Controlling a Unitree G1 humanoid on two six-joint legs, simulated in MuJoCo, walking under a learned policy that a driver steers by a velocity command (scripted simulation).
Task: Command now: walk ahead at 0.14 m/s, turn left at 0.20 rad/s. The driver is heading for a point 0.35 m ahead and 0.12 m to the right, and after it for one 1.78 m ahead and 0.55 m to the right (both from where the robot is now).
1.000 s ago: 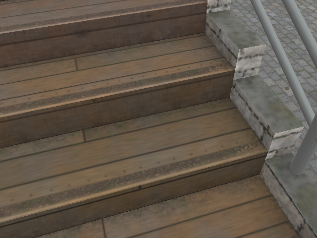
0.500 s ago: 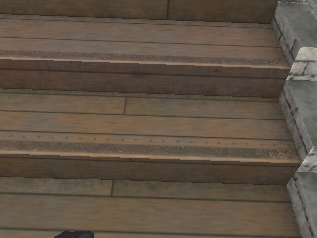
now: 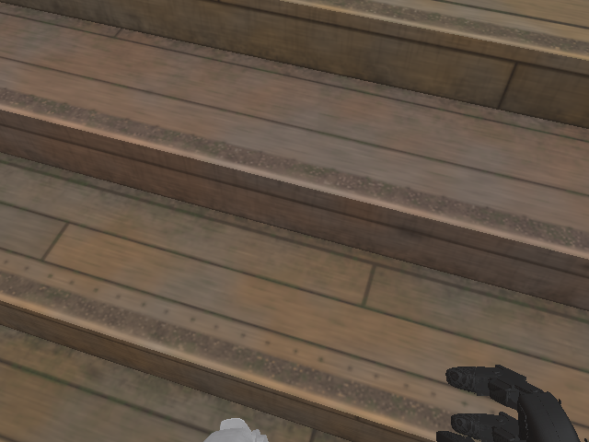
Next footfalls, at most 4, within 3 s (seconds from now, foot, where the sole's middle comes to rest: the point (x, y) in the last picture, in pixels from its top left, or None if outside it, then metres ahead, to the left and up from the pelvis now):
0.78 right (486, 403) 0.42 -0.29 -0.49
1.38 left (367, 345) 0.52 -0.09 -0.49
1.74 right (501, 369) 0.48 -0.33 -0.49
2.10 left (385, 357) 0.50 -0.12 -0.49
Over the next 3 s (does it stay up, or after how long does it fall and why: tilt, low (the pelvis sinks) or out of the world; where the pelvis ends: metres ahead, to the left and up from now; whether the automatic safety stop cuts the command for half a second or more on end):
stays up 0.85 -0.33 0.43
